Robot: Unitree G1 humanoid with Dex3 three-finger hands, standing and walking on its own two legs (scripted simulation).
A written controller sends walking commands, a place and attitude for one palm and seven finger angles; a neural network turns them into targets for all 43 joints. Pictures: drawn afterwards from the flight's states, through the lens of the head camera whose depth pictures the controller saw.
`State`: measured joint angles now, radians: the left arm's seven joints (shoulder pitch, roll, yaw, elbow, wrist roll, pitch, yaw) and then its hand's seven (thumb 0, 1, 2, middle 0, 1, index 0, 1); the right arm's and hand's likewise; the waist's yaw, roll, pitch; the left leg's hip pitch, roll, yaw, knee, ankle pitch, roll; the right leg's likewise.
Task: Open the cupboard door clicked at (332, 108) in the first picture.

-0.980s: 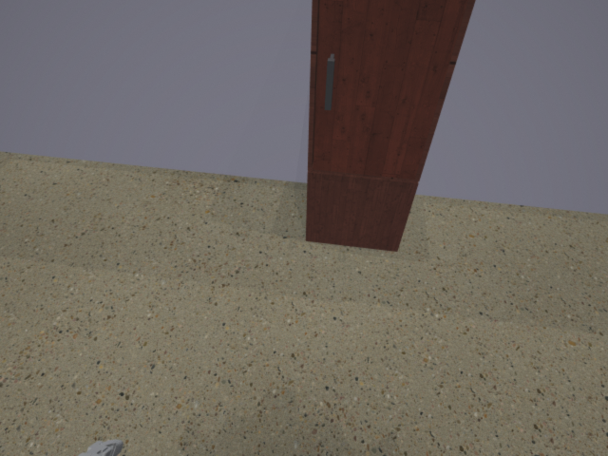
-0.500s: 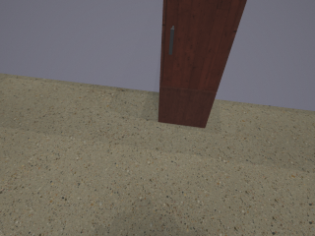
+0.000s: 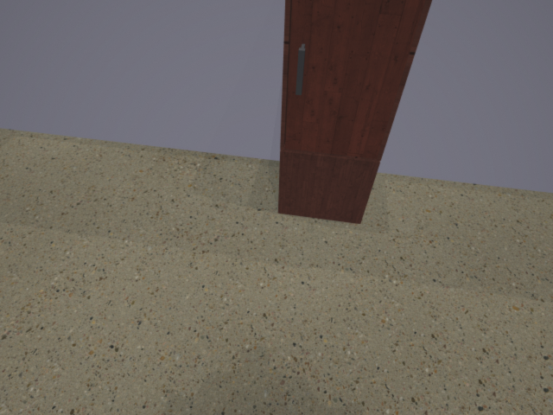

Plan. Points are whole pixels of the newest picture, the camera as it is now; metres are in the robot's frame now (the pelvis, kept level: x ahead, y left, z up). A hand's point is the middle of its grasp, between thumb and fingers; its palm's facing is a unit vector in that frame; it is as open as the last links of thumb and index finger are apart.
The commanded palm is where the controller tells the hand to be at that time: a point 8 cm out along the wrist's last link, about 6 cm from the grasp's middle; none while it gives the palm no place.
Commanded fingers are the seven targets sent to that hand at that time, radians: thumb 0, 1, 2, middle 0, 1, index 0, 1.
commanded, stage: look at it before walking up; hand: left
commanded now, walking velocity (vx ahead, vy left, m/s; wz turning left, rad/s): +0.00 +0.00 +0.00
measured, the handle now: (300, 69) +1.10 -0.02 -0.01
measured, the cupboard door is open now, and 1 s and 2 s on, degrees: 0 0 0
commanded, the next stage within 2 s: walk to a spot facing it in 0.46 s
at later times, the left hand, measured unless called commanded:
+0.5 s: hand out of the picture +0.09 +0.25 -0.15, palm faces -0.01 -0.94 -0.33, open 7.4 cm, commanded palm none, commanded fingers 0.00 0.90 0.90 -0.20 -0.30 -0.20 -0.30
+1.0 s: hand out of the picture +0.11 +0.15 -0.18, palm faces -0.10 -0.97 -0.24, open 7.4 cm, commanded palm none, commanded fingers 0.00 0.90 0.90 -0.20 -0.30 -0.20 -0.30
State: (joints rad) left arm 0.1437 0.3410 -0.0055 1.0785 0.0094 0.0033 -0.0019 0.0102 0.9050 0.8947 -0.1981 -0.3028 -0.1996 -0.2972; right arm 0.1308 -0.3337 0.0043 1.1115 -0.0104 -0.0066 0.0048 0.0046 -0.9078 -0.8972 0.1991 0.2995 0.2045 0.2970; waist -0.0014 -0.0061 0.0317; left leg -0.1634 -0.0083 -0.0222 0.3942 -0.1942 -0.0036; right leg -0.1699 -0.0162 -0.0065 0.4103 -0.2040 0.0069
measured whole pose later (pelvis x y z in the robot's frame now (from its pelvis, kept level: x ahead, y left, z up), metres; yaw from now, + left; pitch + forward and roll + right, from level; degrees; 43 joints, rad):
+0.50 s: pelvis +0.01 +0.00 +0.00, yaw +0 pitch -2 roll +0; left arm 0.14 0.34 0.00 1.08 0.01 0.00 0.00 0.01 0.90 0.89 -0.20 -0.30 -0.20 -0.30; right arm 0.10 -0.34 0.01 1.11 -0.01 -0.01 0.00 0.00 -0.91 -0.90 0.20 0.30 0.20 0.30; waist 0.00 -0.01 0.04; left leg -0.13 0.00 -0.03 0.37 -0.20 -0.01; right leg -0.14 -0.01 -0.01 0.38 -0.21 0.00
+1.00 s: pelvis +0.07 -0.05 -0.02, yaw -9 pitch -2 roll +0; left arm 0.32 0.20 0.04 1.00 0.01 -0.02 -0.03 0.01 0.91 0.89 -0.20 -0.30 -0.20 -0.30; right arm 0.30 -0.24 -0.03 1.09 -0.02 0.01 0.00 0.01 -0.91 -0.90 0.20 0.30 0.20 0.30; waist 0.02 0.04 0.06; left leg -0.28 0.10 0.06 0.97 -0.48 -0.03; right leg -0.27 0.02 -0.10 0.66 -0.33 -0.07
